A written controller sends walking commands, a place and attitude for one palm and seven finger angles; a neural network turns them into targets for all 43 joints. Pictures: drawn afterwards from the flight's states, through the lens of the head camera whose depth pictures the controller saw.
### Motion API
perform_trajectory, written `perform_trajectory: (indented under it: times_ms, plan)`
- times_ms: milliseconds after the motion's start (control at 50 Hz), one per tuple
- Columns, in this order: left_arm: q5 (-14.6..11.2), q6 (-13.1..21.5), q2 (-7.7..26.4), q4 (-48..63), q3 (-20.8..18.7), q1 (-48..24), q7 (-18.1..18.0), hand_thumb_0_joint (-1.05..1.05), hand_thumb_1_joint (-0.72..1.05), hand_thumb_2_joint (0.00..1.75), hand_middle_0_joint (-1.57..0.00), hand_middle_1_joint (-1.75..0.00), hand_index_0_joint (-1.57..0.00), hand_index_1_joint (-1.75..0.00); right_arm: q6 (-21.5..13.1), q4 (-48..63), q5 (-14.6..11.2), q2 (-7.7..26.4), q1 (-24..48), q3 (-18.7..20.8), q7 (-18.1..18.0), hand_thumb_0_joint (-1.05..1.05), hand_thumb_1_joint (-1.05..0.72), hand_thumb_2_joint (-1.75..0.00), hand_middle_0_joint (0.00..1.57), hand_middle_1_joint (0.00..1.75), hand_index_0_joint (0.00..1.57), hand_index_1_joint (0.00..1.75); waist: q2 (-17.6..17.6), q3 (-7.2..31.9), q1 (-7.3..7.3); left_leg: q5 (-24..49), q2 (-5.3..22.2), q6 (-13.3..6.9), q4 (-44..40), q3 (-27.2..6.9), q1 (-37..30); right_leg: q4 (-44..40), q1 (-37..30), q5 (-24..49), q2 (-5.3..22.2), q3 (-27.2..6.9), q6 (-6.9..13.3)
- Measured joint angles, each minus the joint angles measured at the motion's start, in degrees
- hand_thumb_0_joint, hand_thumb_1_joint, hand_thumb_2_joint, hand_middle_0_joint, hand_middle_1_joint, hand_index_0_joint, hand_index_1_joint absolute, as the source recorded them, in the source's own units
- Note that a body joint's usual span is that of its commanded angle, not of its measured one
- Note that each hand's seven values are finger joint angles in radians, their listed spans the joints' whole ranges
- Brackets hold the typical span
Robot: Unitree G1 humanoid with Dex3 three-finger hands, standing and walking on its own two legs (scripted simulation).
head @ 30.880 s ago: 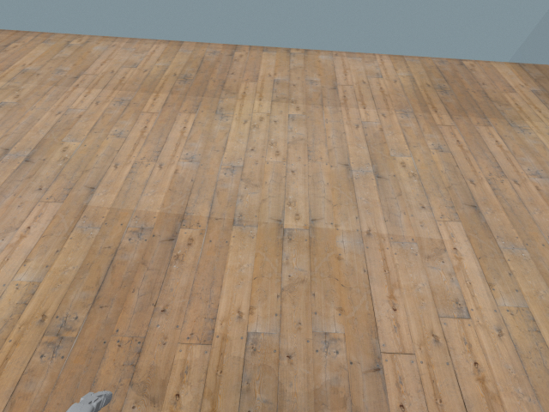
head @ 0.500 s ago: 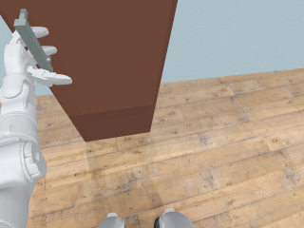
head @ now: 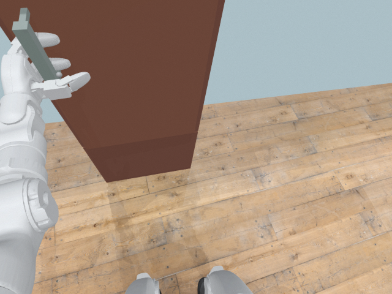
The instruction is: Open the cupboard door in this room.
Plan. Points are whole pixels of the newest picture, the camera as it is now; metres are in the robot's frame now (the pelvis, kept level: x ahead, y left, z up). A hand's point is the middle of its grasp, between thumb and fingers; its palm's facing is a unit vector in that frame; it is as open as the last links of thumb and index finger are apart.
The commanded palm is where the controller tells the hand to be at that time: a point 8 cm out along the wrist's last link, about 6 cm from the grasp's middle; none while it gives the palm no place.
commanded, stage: close the thumb around the handle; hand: left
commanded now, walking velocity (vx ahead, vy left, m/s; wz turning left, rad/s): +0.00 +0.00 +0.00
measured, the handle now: (42, 55) +0.56 +0.25 +0.11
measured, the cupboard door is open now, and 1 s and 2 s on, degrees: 1 19 48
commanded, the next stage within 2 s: pull the door open along its arc in 0.34 s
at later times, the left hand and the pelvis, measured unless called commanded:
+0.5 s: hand (59, 77) +0.52 +0.22 +0.10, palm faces +0.13 -0.99 +0.01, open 5.5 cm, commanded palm +0.48 +0.26 +0.10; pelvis +0.00 +0.00 +0.00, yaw +0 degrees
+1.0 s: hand (76, 119) +0.42 +0.17 +0.10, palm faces +0.27 -0.95 +0.13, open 5.9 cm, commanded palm +0.36 +0.22 +0.10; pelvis +0.01 +0.00 +0.02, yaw +0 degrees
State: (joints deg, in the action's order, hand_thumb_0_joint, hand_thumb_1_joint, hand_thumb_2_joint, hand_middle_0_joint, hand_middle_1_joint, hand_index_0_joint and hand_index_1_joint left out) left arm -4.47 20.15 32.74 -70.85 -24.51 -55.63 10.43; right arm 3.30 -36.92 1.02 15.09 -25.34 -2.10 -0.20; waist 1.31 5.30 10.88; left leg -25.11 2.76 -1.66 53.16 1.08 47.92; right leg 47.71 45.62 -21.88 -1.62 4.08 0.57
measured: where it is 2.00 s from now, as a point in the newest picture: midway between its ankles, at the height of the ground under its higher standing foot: outside the picture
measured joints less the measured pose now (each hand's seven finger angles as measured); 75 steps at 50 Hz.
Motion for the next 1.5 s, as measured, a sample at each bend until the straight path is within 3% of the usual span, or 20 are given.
perform_trajectory:
  times_ms: [280, 620, 760, 880, 920, 1000, 1100, 1200, 1300, 1420, 1500]
  plan:
    - [-0.2, -0.1, 0.3, 0.9, -0.8, 1.4, 1.2, 0.01, 0.74, 0.83, -0.39, -1.33, -0.39, -1.33, 0.2, 0.8, -0.1, 0.2, 0.1, 0.0, -0.2, 0.0, -0.9, -0.9, 0.21, 0.3, 0.21, 0.3, -0.1, 0.1, 0.04, -0.1, 0.2, -0.1, 0.0, 0.2, -0.2, -0.2, -0.2, 0.2, -0.3, -0.3, -0.1]
    - [-1.3, 0.0, -2.0, 4.9, -1.0, 5.9, 0.4, 0.01, 0.76, 0.81, -0.35, -1.35, -0.38, -1.35, 0.5, 0.9, -0.3, -0.1, 0.5, 0.4, 0.2, 0.0, -0.9, -0.9, 0.21, 0.3, 0.21, 0.3, 0.3, 0.6, -0.94, -0.3, 0.3, 0.1, -0.9, 0.8, -1.9, -0.6, -1.4, -0.1, -0.4, -0.9, 0.0]
    - [-4.2, -0.9, -6.6, 15.2, 0.5, 16.2, 0.8, 0.01, 0.75, 0.77, -0.36, -1.35, -0.37, -1.35, 1.2, 2.1, -1.3, -0.3, 0.4, 1.2, 0.6, 0.0, -0.9, -0.9, 0.21, 0.3, 0.21, 0.3, 0.5, 1.8, -2.57, -0.2, 0.5, 0.2, -3.2, 1.7, -5.7, -2.4, -4.6, 0.1, -0.6, -1.8, 0.1]
    - [-6.5, -2.2, -12.2, 26.8, 4.4, 26.6, 0.1, 0.01, 0.73, 0.74, -0.36, -1.35, -0.37, -1.35, 0.8, 3.5, -2.3, -0.6, 2.2, 1.7, 0.8, 0.01, -0.9, -0.9, 0.2, 0.3, 0.21, 0.3, 0.5, 2.4, -4.46, 0.2, 0.1, 0.2, -5.5, 1.9, -9.9, -4.1, -8.6, 0.2, -0.4, -2.0, 0.1]
    - [-7.1, -3.5, -15.5, 30.8, 5.6, 28.9, -3.5, 0.01, 0.71, 0.73, -0.37, -1.35, -0.38, -1.35, 0.2, 3.8, -2.2, -0.8, 3.2, 2.1, 0.9, 0.01, -0.9, -0.9, 0.2, 0.3, 0.21, 0.3, 0.4, 2.4, -5.5, 0.4, 0.0, 0.3, -5.9, 1.9, -10.8, -4.4, -9.5, 0.3, -0.3, -2.0, 0.1]
    - [-6.4, -4.9, -23.5, 38.7, 8.0, 32.7, -15.3, 0.02, 0.69, 0.73, -0.36, -1.35, -0.39, -1.35, -1.6, 3.9, -1.4, -1.3, 6.5, 2.5, 1.6, 0.01, -0.9, -0.9, 0.2, 0.3, 0.21, 0.3, 0.4, 2.3, -6.97, 0.9, -0.6, 0.4, -6.3, 1.6, -11.8, -4.2, -10.3, 0.2, 0.3, -1.7, 0.1]
    - [-0.1, -6.9, -30.2, 45.5, 13.6, 36.5, -29.5, 0.01, 0.7, 0.76, -0.36, -1.35, -0.37, -1.33, -2.4, 4.5, 0.5, -2.3, 10.2, 2.5, 2.7, 0.01, -0.91, -0.9, 0.2, 0.3, 0.2, 0.3, 0.5, 2.3, -8.36, 1.2, -1.2, 0.6, -6.0, 1.2, -12.3, -2.8, -10.6, -0.4, 1.0, -1.3, 0.3]
    - [4.1, -10.0, -34.7, 48.8, 19.1, 38.9, -39.5, 0.0, 0.71, 0.78, -0.35, -1.34, -0.37, -1.33, -1.9, 4.1, 1.6, -3.6, 12.5, 2.2, 2.7, 0.01, -0.9, -0.9, 0.2, 0.3, 0.21, 0.3, 0.7, 2.1, -9.44, 1.6, -1.7, 1.0, -6.0, 0.4, -13.6, -1.9, -11.9, -0.9, 1.5, -0.5, 0.8]
    - [6.4, -12.4, -37.7, 52.8, 23.7, 43.0, -44.2, 0.0, 0.72, 0.77, -0.34, -1.34, -0.36, -1.33, -1.5, 3.8, 2.4, -4.7, 13.1, 2.0, 2.2, 0.01, -0.9, -0.9, 0.2, 0.3, 0.21, 0.3, 0.5, 1.8, -10.05, 2.0, -1.7, 1.7, -6.6, -0.4, -15.4, -1.9, -13.7, -1.1, 1.5, 0.3, 1.5]
    - [8.1, -14.0, -40.2, 59.6, 30.8, 51.1, -46.0, 0.01, 0.71, 0.75, -0.33, -1.33, -0.36, -1.34, -1.1, 3.8, 2.7, -4.7, 12.6, 2.4, 1.9, 0.01, -0.9, -0.9, 0.2, 0.3, 0.21, 0.3, 0.9, 1.1, -10.19, 2.2, -1.5, 2.5, -7.4, -1.1, -18.0, -2.2, -16.3, -1.5, 1.2, 0.9, 2.3]
    - [8.6, -15.0, -39.3, 62.9, 35.4, 54.8, -46.4, 0.01, 0.7, 0.74, -0.34, -1.33, -0.35, -1.34, -0.9, 3.5, 2.8, -4.6, 13.0, 2.3, 1.4, 0.01, -0.9, -0.9, 0.2, 0.3, 0.21, 0.3, 0.8, 0.6, -9.93, 2.5, -1.4, 3.1, -8.0, -1.5, -19.4, -2.2, -17.5, -1.6, 1.1, 1.3, 2.9]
